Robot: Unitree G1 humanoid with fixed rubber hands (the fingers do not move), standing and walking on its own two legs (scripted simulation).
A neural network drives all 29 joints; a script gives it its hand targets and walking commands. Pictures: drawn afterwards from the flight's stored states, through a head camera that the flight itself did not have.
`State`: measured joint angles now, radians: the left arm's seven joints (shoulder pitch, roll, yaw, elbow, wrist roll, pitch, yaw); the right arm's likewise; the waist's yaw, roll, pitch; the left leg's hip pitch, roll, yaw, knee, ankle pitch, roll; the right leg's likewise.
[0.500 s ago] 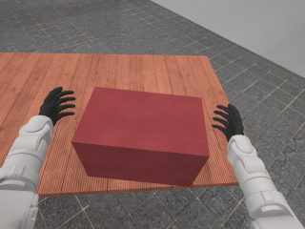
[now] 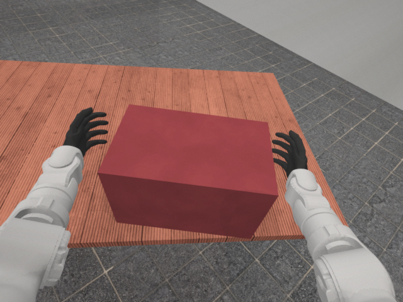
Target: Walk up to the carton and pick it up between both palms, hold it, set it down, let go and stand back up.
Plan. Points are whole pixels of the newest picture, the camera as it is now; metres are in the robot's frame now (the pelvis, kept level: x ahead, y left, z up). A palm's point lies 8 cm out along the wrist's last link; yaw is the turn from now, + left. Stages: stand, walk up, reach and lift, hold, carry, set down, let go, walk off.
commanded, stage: reach and lift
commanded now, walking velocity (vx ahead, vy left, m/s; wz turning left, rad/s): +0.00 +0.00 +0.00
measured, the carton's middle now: (191, 173) +0.40 -0.02 +0.04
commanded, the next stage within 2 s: none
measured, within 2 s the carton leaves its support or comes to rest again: leaves its support in 1.86 s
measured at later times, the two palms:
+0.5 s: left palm (95, 146) +0.44 +0.18 +0.08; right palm (283, 168) +0.38 -0.21 +0.06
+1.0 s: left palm (97, 146) +0.44 +0.18 +0.08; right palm (282, 169) +0.38 -0.21 +0.06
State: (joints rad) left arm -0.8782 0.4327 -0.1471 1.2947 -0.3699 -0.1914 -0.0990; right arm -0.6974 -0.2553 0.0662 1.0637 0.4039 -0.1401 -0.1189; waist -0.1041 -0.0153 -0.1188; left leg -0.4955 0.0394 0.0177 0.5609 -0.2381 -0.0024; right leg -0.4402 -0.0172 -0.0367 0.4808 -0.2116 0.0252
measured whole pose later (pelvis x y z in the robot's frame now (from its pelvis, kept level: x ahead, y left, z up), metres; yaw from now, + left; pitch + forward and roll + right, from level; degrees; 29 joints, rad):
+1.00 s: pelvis +0.00 +0.01 +0.00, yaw -1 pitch +12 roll -2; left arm -0.89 0.31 -0.09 1.30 -0.28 -0.24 -0.04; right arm -0.74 -0.19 0.01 1.12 0.33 -0.19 -0.16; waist -0.09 0.00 -0.15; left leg -0.57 0.04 0.04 0.61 -0.26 0.02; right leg -0.51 -0.02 -0.01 0.51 -0.21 0.04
